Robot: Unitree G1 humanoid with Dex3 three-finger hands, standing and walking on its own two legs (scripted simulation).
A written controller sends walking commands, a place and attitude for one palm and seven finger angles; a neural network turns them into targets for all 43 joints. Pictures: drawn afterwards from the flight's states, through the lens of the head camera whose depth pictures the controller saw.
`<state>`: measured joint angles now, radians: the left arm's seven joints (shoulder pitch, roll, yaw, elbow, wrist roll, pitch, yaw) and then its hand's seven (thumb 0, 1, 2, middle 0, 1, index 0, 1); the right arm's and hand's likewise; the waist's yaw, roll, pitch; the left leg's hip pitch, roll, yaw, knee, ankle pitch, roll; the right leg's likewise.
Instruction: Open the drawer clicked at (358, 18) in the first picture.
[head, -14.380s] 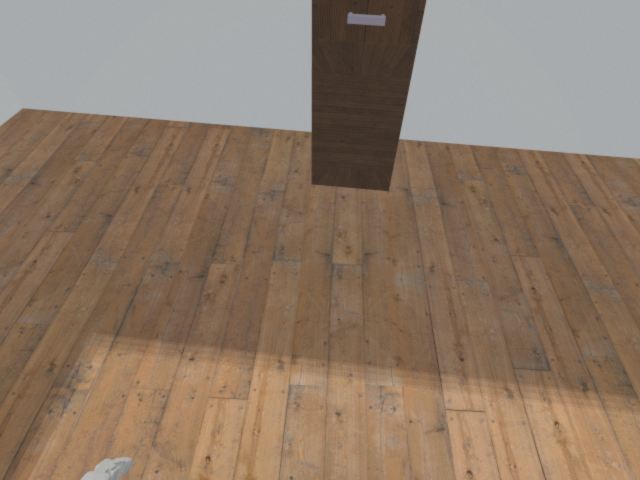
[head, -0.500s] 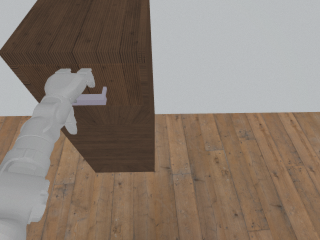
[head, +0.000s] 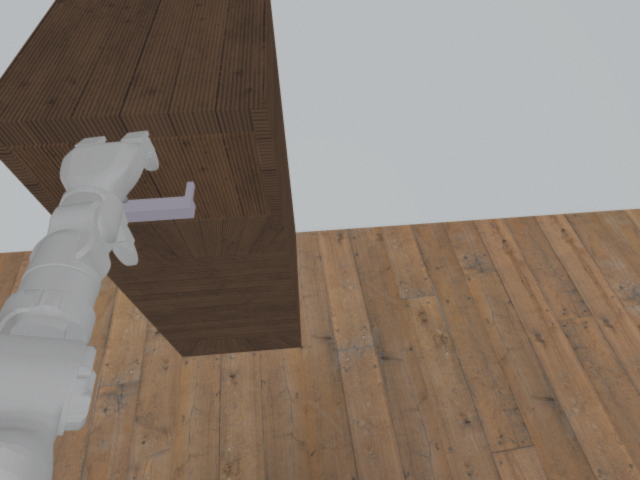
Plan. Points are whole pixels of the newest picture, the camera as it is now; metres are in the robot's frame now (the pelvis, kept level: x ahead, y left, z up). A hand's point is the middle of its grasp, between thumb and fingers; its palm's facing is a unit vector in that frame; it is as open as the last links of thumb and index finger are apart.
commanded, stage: move the hooked fingers above the handle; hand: left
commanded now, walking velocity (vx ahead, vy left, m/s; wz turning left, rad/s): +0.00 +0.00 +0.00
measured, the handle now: (152, 199) +0.52 +0.25 +0.02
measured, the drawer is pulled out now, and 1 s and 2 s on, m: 0.00 0.00 0.00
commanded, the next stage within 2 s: lower the fingers behind the handle in 1.66 s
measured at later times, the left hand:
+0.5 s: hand (142, 195) +0.47 +0.23 +0.07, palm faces +0.02 -0.01 -1.00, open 13.4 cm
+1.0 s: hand (127, 197) +0.47 +0.25 +0.08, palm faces -0.03 -0.02 -1.00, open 13.7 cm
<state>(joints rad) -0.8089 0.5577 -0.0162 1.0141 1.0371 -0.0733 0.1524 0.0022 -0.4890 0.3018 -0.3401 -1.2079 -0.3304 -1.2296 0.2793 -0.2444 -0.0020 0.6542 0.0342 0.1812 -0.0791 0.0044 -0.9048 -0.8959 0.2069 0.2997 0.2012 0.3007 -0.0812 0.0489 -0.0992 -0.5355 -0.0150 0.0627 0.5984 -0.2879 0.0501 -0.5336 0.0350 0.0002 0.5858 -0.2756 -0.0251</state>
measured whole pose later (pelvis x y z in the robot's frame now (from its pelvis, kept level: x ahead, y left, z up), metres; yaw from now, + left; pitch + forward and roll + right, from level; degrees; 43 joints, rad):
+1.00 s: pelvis +0.01 -0.01 +0.00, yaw +1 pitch +14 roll -1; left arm -0.80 0.58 -0.02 0.96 1.03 -0.16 0.17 0.00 -0.49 0.30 -0.33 -1.21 -0.34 -1.22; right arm 0.35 -0.30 -0.06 0.70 0.02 0.15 -0.08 0.01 -0.91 -0.90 0.20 0.30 0.20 0.30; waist -0.07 0.04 -0.10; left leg -0.58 -0.01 0.03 0.64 -0.31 0.04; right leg -0.56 0.04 -0.03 0.61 -0.30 -0.04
